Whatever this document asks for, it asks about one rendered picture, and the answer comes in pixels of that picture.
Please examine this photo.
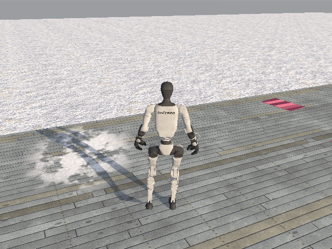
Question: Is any right robot upper arm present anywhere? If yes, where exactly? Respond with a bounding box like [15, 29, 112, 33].
[177, 105, 192, 133]

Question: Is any right robot hand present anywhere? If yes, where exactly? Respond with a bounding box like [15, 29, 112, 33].
[187, 144, 199, 155]

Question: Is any robot right thigh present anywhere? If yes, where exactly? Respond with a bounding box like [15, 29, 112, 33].
[170, 144, 184, 178]

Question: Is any right robot forearm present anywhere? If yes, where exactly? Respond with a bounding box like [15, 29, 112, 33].
[187, 125, 198, 146]

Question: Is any left robot forearm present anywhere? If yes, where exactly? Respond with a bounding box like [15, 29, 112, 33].
[135, 124, 145, 142]

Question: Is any left robot hand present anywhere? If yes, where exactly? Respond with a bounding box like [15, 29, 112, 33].
[134, 140, 146, 150]

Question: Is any left robot upper arm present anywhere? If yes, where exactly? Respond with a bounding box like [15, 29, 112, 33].
[140, 104, 156, 132]

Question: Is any robot torso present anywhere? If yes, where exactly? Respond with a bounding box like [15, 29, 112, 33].
[155, 102, 178, 156]

